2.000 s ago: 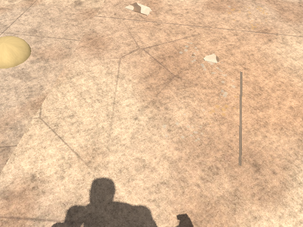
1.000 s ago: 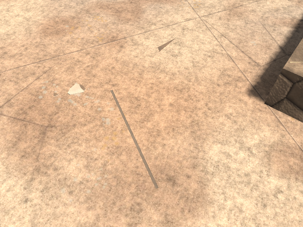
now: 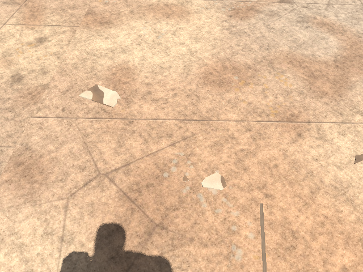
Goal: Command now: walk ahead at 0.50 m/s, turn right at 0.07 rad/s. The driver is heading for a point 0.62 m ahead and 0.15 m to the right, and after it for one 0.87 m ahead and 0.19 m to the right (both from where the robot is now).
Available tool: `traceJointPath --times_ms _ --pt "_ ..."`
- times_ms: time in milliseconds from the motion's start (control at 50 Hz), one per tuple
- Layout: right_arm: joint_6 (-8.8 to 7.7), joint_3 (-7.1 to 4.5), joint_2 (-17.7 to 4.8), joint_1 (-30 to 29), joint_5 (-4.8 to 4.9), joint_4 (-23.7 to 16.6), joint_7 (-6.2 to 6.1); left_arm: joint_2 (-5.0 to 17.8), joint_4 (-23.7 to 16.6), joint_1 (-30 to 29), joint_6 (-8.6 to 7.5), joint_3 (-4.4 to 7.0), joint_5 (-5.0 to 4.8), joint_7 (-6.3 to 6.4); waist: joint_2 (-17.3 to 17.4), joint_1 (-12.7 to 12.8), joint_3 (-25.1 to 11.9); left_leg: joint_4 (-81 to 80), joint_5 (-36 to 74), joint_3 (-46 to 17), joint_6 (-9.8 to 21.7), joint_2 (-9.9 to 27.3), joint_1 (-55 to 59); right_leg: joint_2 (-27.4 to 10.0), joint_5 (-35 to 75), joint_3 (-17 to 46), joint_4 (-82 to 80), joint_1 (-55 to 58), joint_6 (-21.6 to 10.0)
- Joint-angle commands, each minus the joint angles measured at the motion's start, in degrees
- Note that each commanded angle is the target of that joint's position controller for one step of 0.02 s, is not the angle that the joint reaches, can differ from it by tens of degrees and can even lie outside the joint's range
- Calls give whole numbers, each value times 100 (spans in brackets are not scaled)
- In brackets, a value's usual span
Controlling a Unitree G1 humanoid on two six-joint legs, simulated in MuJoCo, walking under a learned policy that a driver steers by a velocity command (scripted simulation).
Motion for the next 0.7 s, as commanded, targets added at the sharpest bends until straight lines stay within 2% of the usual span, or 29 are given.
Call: traceJointPath --times_ms 20,100,140,160,180,200,220,240,260,280,300,320,340,380,420,460,500,560,620,640,660,680,700 --pt "-101 -263 -1005 215 -4 -107 -21 324 -462 -630 -96 27 -83 -87 611 -245 67 -678 1036 -462 680 1579 -125 121 621 -160 -576 336 -118" --pt "-19 -297 -1040 386 6 150 -30 348 -641 -891 -124 19 -107 -249 535 -300 248 -388 1705 -319 613 1954 913 266 -166 -134 -939 -230 -433" --pt "42 -324 -1102 300 18 177 -71 385 -669 -735 -128 36 -97 -316 605 -153 112 -10 2825 -135 483 2004 1187 437 -683 -255 -1029 3 -619" --pt "68 -340 -1164 212 7 151 -96 476 -627 -471 -115 83 -79 -317 705 5 -124 348 3896 -15 399 1952 1224 621 -918 -426 -1010 456 -722" --pt "110 -347 -1209 131 -6 119 -127 641 -519 23 -94 178 -59 -294 760 280 -502 1027 4967 142 303 1838 1205 856 -1042 -624 -1003 1166 -849" --pt "154 -317 -1174 19 -8 59 -169 876 -340 807 -76 315 -51 -250 637 725 -978 2139 5323 416 113 1597 802 1006 -735 -651 -1188 2336 -1034" --pt "124 -217 -974 110 -127 -93 -222 1289 -237 1691 -32 427 -50 -178 12 1012 -1664 3897 3579 600 -126 1343 -512 46 -358 757 -1099 4071 -1438" --pt "-22 -27 -333 830 -174 -215 -107 1570 -219 1794 -57 475 -91 -206 -1401 485 -2208 5773 -1684 282 -547 85 -2968 -1188 -1459 3823 -1643 5964 -2513" --pt "-194 -76 -816 358 -26 -194 -14 978 -216 1910 -37 346 -155 -185 -734 890 -2231 6226 -1947 -489 -485 304 -3653 -1137 -2291 4199 -2163 6182 -2357" --pt "-311 -124 -997 -237 163 -410 52 870 -287 1601 -12 311 -109 -138 -434 936 -1419 6124 -1445 -448 -426 577 -4013 -1001 -2133 3418 -2310 5558 -2143" --pt "-386 -94 -939 -536 110 -491 41 864 -367 1298 7 306 -73 -112 184 800 -971 5740 -1063 -352 -404 796 -3914 -796 -1599 2905 -2383 4791 -2017" --pt "-407 -125 -940 -669 -24 -528 16 783 -430 1049 22 275 -56 -97 428 618 -617 5272 -844 -297 -468 932 -3721 -615 -934 2536 -2489 4131 -1977" --pt "-375 -144 -926 -586 -77 -559 11 728 -500 924 22 241 7 -71 273 430 -566 5048 -711 -316 -528 1022 -3376 -472 -446 2314 -2611 3709 -1988" --pt "-278 -127 -816 -367 -113 -537 -6 710 -521 808 35 240 -27 -28 61 247 -488 4562 -696 -223 -718 1087 -3175 -325 33 2003 -2763 3267 -2042" --pt "-194 -75 -671 -506 -131 -581 -38 825 -467 865 43 271 -56 37 44 248 -338 3946 -455 -49 -914 1051 -3106 -179 341 1654 -2842 2786 -2018" --pt "-184 -14 -531 -948 -136 -684 -47 950 -397 962 78 314 -88 104 -1 390 -239 3054 402 26 -1020 938 -2895 86 210 1341 -2837 2453 -1815" --pt "-220 20 -439 -1373 -107 -752 -23 970 -315 1125 136 324 -113 151 -94 580 -250 2190 1245 63 -1044 734 -2488 287 -49 1203 -2727 2272 -1593" --pt "-281 -15 -522 -1794 -7 -854 32 972 -178 1436 211 334 -152 180 -174 745 -290 1535 1635 -33 -995 539 -2173 189 -509 1553 -2490 2477 -1452" --pt "-339 -129 -747 -1738 34 -849 66 915 -150 1438 264 336 -150 201 -335 610 -316 1161 1141 -260 -783 558 -2019 -38 -755 2116 -2011 3051 -1314" --pt "-361 -174 -814 -1555 43 -806 62 910 -163 1370 280 346 -132 199 -420 491 -335 1092 909 -232 -669 568 -1788 -72 -655 2230 -1819 3110 -1259" --pt "-383 -241 -897 -1141 31 -700 37 817 -194 1278 291 319 -117 186 -422 248 -484 851 919 -136 -509 584 -1184 71 -472 2180 -1461 3036 -1142" --pt "-409 -324 -1079 -524 -51 -628 -2 561 -258 1252 272 226 -74 155 -237 -62 -1041 902 814 -441 -223 1034 -41 353 -534 1910 -489 2722 -968" --pt "-383 -432 -1489 167 -159 -577 -45 199 -369 1668 233 114 -82 142 773 -120 -1877 907 241 -2036 405 2220 1918 1036 -1835 1191 1286 1286 -606"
